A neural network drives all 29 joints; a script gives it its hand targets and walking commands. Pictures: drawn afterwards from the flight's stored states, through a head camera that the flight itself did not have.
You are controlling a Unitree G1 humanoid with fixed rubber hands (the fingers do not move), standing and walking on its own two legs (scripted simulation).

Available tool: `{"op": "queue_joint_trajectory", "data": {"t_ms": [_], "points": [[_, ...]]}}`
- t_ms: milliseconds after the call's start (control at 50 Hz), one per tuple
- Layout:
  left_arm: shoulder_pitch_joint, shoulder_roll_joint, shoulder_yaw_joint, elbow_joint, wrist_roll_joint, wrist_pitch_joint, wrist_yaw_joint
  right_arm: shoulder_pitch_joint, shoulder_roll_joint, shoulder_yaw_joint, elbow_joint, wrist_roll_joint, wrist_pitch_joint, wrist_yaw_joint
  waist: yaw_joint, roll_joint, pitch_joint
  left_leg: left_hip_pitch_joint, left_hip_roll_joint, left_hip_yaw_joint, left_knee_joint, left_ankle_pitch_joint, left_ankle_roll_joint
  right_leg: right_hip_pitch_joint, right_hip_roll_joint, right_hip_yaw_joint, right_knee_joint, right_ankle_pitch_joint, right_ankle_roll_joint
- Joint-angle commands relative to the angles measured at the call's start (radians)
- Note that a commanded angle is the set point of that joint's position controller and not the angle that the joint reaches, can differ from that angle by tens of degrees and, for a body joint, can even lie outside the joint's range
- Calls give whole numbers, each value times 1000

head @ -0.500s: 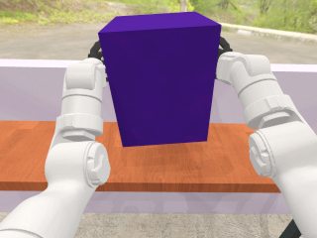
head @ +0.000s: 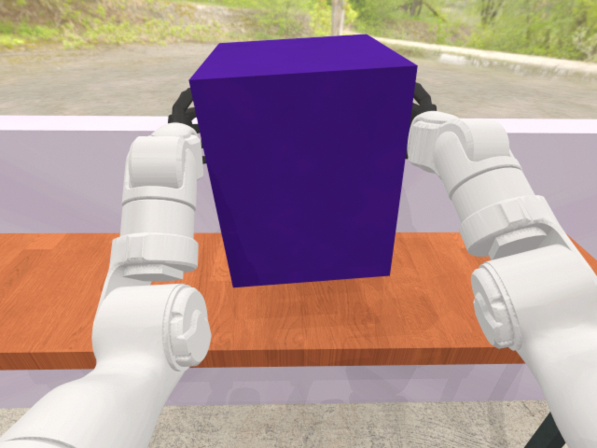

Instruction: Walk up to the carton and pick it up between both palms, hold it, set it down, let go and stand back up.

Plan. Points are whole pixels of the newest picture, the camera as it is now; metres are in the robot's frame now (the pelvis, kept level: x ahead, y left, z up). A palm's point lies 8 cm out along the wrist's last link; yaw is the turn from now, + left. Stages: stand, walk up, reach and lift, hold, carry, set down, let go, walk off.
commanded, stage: hold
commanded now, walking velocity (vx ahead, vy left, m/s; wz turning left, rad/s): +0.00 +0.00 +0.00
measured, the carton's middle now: (302, 156) +0.39 +0.00 +0.29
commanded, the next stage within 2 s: set down in 0.18 s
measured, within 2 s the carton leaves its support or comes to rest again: neither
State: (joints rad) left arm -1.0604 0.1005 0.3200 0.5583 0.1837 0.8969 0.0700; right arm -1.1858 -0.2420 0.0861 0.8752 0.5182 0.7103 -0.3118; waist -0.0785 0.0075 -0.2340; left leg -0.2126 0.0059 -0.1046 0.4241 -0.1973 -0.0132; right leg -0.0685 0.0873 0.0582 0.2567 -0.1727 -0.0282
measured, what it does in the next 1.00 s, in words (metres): stands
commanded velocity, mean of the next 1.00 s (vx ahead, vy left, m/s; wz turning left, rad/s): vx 0.00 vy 0.00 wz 0.00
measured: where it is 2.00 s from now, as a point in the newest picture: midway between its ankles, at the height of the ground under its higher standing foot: outside the picture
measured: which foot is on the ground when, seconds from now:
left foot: down 0.00-1.00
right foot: down 0.00-1.00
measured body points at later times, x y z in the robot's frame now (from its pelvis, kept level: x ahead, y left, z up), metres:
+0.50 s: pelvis -0.01 -0.01 +0.00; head -0.10 +0.02 +0.44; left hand +0.40 +0.16 +0.36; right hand +0.38 -0.13 +0.36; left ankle +0.02 +0.12 -0.75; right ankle -0.02 -0.11 -0.75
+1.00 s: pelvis +0.00 +0.01 +0.00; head -0.05 +0.04 +0.45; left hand +0.43 +0.16 +0.27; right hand +0.42 -0.13 +0.27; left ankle +0.02 +0.12 -0.75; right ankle -0.02 -0.11 -0.75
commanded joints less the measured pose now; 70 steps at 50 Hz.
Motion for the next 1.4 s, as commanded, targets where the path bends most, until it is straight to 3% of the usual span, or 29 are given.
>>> {"op": "queue_joint_trajectory", "data": {"t_ms": [0, 60, 120, 180, 280, 320, 380, 440, 480, 520, 600, 640, 660, 720, 800, 840, 900, 920, 980, 1020, 1080, 1160, 1200, 1240, 1260, 1340, 1380], "points": [[-822, -629, -302, -193, -197, -68, -122, -925, 658, 122, -445, 196, -31, 133, 2, 66, -393, 275, -24, 10, 17, 385, -47, 22, -1, 5, -3, 347, 67], [-805, -622, -276, -149, -181, -58, -130, -931, 660, 107, -407, 171, -27, 137, 8, 21, -342, 248, -17, 14, -12, 323, -36, 13, 1, 4, -10, 290, 62], [-802, -628, -269, -83, -170, -53, -145, -925, 635, 64, -340, 141, -24, 139, -8, 41, -263, 213, -11, 16, -42, 222, -37, -31, -4, 3, -32, 180, 49], [-876, -619, -275, -108, -200, -82, -147, -1014, 672, 91, -386, 129, -49, 145, 8, 36, -341, 200, -28, 28, -19, 243, -31, -25, -10, 11, -31, 198, 57], [-964, -592, -198, 57, -180, -181, -146, -1113, 702, 0, -297, 32, -136, 165, 33, 5, -319, 151, -33, 39, -51, 97, 3, -98, -28, -1, -54, 46, 63], [-959, -550, -134, 157, -140, -228, -155, -1097, 678, -60, -190, -35, -178, 174, 32, -1, -260, 153, -29, 44, -68, 71, 10, -97, -33, -12, -61, 20, 59], [-837, -422, 13, 317, -40, -278, -194, -937, 614, -143, 28, -132, -213, 183, 39, -57, -134, 150, -29, 66, -105, 41, 37, -64, -58, -4, -72, -11, 64], [-777, -379, 43, 361, -5, -310, -236, -878, 595, -192, 56, -213, -267, 187, 30, -58, -124, 177, -33, 89, -123, 60, 40, 10, -67, -14, -75, 21, 57], [-765, -411, -6, 310, -10, -326, -243, -859, 592, -204, 38, -233, -310, 184, 2, -21, -137, 220, -27, 88, -111, 157, 14, 36, -53, -36, -63, 118, 51], [-796, -466, -80, 237, -32, -343, -238, -867, 593, -190, 13, -231, -356, 176, -27, 54, -193, 294, -27, 90, -77, 274, -23, 42, -44, -56, -59, 189, 37], [-834, -576, -216, 90, -72, -372, -200, -900, 580, -158, -73, -222, -438, 172, -68, 125, -263, 444, -12, 72, -32, 429, -73, 5, -17, -100, -66, 185, 21], [-817, -595, -251, 85, -78, -369, -183, -903, 566, -148, -99, -230, -459, 175, -74, 142, -249, 454, -6, 69, -25, 438, -78, -17, -18, -108, -73, 162, 18], [-819, -616, -288, 49, -100, -375, -177, -921, 582, -123, -168, -229, -474, 174, -76, 138, -317, 474, -9, 67, -12, 464, -78, -11, -19, -107, -64, 193, 23], [-809, -681, -378, -68, -147, -383, -144, -969, 632, -8, -329, -174, -498, 182, -50, 166, -434, 519, -15, 53, 32, 572, -88, 26, -9, -111, -36, 283, 25], [-745, -714, -427, -114, -164, -360, -118, -919, 638, 54, -365, -126, -481, 184, -43, 201, -433, 521, -14, 35, 54, 603, -89, 8, -15, -97, -24, 304, 28], [-712, -712, -427, -127, -152, -343, -114, -893, 617, 53, -357, -124, -467, 188, -41, 192, -399, 511, -11, 33, 41, 556, -89, -8, -11, -93, -29, 251, 30], [-655, -680, -374, -60, -129, -326, -120, -858, 627, 58, -319, -143, -444, 193, -20, 117, -329, 428, -16, 41, 10, 445, -54, 15, -20, -84, -23, 240, 47], [-656, -671, -365, -51, -119, -328, -123, -837, 636, 49, -300, -145, -441, 193, -22, 117, -324, 414, -17, 43, 7, 444, -53, 29, -23, -79, -12, 269, 53], [-674, -679, -347, -117, -116, -343, -119, -872, 693, 118, -373, -120, -447, 200, 28, 88, -423, 423, -24, 48, 19, 507, -44, 91, -10, -80, 10, 356, 55], [-646, -680, -338, -101, -107, -337, -111, -863, 708, 143, -363, -113, -441, 202, 41, 75, -395, 434, -27, 47, 29, 542, -41, 92, -4, -82, 15, 388, 58], [-626, -645, -282, -44, -93, -334, -125, -838, 711, 119, -308, -140, -425, 194, 34, -15, -310, 387, -29, 54, -12, 432, -9, 69, -6, -77, -9, 335, 73], [-644, -587, -202, 74, -54, -360, -154, -807, 726, 20, -221, -223, -430, 201, 32, -74, -202, 303, -30, 85, -75, 257, 25, 48, -23, -71, -36, 232, 87], [-646, -577, -179, 117, -38, -378, -168, -801, 715, -20, -196, -260, -445, 207, 34, -62, -198, 292, -31, 94, -83, 246, 24, 55, -33, -70, -37, 233, 85], [-674, -595, -200, 128, -45, -396, -170, -821, 719, -39, -200, -274, -470, 213, 25, -15, -254, 328, -31, 98, -68, 294, 5, 67, -31, -75, -32, 269, 73], [-669, -593, -189, 131, -44, -403, -170, -849, 735, -21, -222, -278, -481, 214, 45, -29, -281, 336, -35, 104, -61, 307, 10, 83, -29, -77, -28, 276, 75], [-708, -654, -250, 123, -70, -427, -158, -881, 727, -52, -233, -298, -515, 218, 19, 32, -339, 393, -28, 97, -45, 339, -18, 33, -31, -89, -35, 254, 63], [-677, -633, -221, 177, -52, -431, -161, -839, 708, -89, -159, -313, -517, 218, 23, 39, -252, 364, -28, 105, -62, 286, -14, 6, -40, -86, -50, 188, 61]]}}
